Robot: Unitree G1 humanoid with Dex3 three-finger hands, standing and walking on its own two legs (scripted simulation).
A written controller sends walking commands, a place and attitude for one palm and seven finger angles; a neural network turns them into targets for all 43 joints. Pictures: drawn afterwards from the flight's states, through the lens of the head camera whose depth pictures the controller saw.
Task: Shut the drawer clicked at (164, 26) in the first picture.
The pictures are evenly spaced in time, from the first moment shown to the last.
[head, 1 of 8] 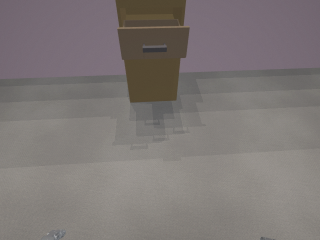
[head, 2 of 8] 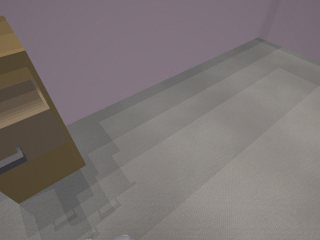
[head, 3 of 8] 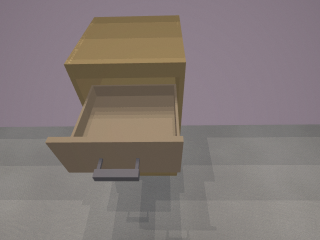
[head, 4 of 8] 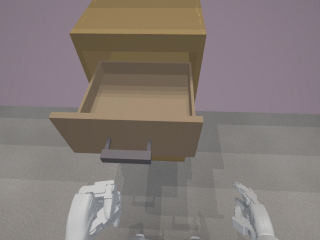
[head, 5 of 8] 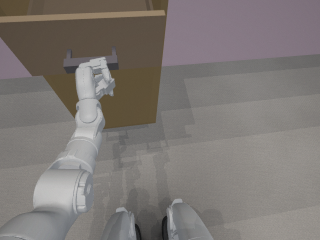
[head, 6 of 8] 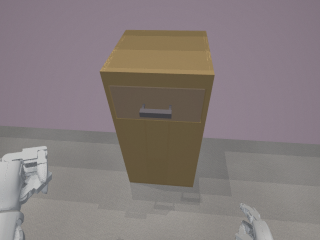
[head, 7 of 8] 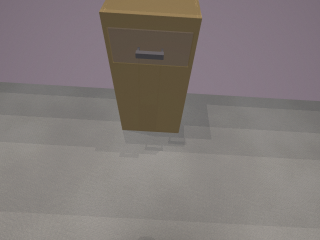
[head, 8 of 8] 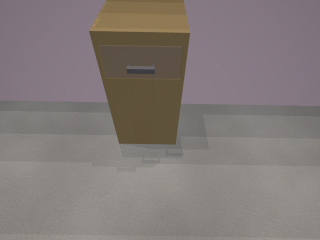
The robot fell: no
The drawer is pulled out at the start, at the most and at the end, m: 0.30 0.30 0.00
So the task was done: yes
